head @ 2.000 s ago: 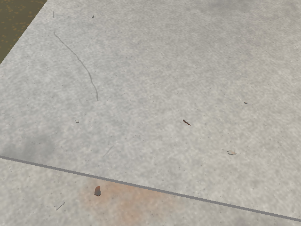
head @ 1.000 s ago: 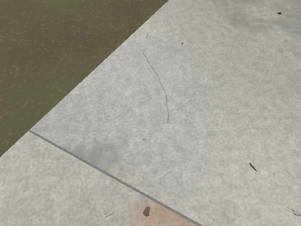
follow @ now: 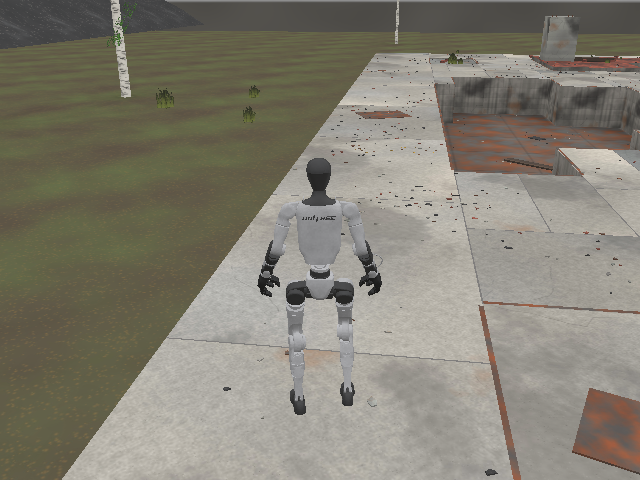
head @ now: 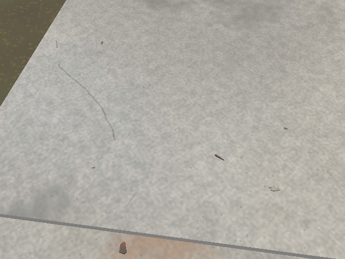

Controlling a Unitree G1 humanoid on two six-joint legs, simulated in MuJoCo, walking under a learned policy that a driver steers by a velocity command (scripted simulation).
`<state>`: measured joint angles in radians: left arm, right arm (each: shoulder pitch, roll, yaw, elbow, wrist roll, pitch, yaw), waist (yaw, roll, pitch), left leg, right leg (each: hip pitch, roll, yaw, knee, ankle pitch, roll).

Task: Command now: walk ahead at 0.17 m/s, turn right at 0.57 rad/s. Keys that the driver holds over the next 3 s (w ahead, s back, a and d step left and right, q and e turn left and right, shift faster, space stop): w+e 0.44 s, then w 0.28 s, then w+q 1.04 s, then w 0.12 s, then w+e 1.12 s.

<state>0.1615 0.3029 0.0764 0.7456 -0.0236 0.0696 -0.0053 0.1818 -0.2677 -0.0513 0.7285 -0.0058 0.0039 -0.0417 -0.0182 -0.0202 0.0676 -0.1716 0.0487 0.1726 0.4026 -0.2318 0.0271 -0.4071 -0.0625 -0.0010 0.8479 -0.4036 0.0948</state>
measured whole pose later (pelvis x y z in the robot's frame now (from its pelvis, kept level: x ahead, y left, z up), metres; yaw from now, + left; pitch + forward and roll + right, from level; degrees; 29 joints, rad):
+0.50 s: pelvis +0.17 -0.06 -0.01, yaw -17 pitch +2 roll +1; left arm 0.44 0.29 0.06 0.78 -0.03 -0.04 0.03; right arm -0.01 -0.29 -0.05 0.66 0.01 -0.11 0.05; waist 0.08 0.05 0.05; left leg -0.60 0.01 -0.04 0.51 0.06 -0.03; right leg 0.07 0.04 0.15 0.28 -0.38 -0.06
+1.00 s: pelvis +0.44 -0.16 -0.01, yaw -17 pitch +2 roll +2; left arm 0.04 0.27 0.02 0.64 -0.01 -0.10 -0.02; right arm 0.40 -0.29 -0.06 0.83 0.03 -0.07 0.01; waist -0.11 -0.03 0.03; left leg -0.04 -0.04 -0.05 0.33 -0.31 0.00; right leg -0.52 -0.05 0.07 0.52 -0.03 0.02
